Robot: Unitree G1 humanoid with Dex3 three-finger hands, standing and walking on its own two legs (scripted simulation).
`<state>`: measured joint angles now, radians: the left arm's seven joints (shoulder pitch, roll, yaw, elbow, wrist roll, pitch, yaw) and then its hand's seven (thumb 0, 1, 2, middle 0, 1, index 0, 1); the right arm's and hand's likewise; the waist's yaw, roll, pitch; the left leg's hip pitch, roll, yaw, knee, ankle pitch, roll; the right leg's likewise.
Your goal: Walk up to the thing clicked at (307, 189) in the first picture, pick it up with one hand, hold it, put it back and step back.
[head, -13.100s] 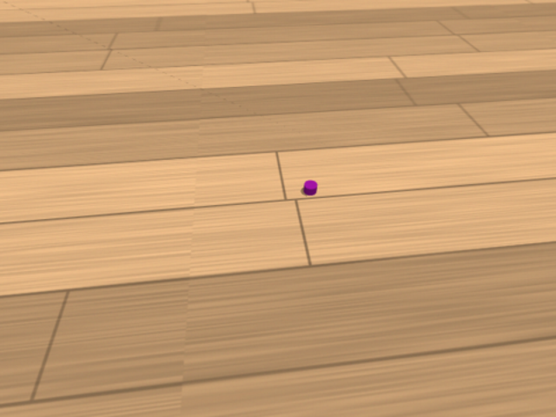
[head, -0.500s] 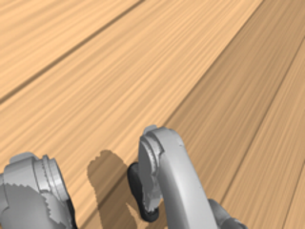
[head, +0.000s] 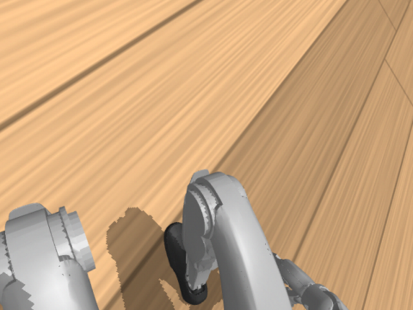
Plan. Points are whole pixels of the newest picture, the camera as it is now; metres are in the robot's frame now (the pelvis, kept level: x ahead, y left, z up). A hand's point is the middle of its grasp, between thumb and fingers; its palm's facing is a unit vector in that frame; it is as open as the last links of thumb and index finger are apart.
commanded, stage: rest palm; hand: left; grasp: from above
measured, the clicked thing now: out of the picture +0.40 +0.43 -0.27
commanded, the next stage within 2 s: close in 0.44 s
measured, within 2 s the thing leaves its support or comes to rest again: neither
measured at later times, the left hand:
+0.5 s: hand out of the picture +0.38 +0.41 -0.24, palm faces -0.43 -0.21 -0.88, open 14.0 cm
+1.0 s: hand out of the picture +0.38 +0.42 -0.24, palm faces -0.44 -0.20 -0.87, open 12.9 cm
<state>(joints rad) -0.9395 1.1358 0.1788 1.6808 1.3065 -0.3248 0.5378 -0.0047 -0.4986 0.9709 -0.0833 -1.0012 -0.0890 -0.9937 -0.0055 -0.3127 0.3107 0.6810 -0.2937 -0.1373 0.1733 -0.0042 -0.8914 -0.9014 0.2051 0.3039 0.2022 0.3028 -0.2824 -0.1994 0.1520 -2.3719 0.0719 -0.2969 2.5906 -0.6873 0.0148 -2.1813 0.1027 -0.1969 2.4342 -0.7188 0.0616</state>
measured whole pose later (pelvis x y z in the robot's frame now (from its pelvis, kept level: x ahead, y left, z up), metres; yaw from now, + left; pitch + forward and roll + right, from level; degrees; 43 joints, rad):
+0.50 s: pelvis +0.00 +0.00 +0.00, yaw -1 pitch +23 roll -15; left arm -0.92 1.17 0.21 1.68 1.29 -0.35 0.56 0.00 -0.48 0.96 -0.09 -1.01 -0.10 -1.00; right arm -0.02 -0.32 0.35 0.67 -0.31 -0.15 0.19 0.00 -0.89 -0.90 0.21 0.30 0.20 0.30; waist -0.29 -0.21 0.18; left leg -2.36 0.07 -0.32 2.60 -0.70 0.01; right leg -2.17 0.11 -0.21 2.43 -0.72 0.07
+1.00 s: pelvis +0.00 +0.00 +0.00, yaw -1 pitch +23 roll -16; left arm -0.93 1.18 0.18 1.69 1.28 -0.33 0.54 0.00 -0.29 0.82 -0.19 -0.97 -0.22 -0.93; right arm -0.03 -0.33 0.36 0.66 -0.31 -0.16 0.18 0.00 -0.88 -0.90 0.21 0.30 0.20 0.30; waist -0.29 -0.21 0.19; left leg -2.36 0.07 -0.32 2.60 -0.69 0.02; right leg -2.17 0.11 -0.21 2.42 -0.71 0.07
